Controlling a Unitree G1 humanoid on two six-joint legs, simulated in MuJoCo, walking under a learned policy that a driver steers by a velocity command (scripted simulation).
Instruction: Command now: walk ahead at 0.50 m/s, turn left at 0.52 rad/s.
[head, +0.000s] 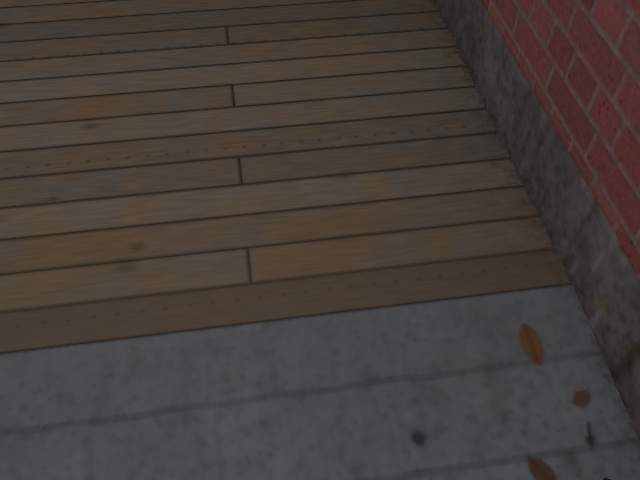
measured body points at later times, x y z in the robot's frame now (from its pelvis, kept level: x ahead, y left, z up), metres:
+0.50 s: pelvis +0.28 +0.01 +0.03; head +0.32 +0.02 +0.48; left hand +0.45 +0.28 -0.04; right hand +0.36 -0.27 -0.09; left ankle +0.11 +0.05 -0.68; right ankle +0.43 -0.06 -0.68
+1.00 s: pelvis +0.50 +0.15 +0.05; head +0.52 +0.18 +0.50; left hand +0.37 +0.40 -0.08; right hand +0.81 +0.06 -0.02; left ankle +0.53 +0.25 -0.66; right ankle +0.45 -0.06 -0.62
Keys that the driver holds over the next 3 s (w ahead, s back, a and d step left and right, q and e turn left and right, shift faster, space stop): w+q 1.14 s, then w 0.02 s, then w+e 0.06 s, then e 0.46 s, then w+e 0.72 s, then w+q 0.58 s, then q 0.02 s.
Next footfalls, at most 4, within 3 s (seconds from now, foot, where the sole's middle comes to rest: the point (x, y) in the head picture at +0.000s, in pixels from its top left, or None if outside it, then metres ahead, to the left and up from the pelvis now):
0.48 right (364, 457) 0.48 -0.05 -0.71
0.96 left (199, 411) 0.56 0.27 -0.69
1.44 right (177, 274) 0.88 0.37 -0.68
1.92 left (109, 316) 0.76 0.50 -0.68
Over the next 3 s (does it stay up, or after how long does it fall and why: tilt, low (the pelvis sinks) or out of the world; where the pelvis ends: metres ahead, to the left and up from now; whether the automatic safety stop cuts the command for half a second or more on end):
stays up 1.31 0.47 0.08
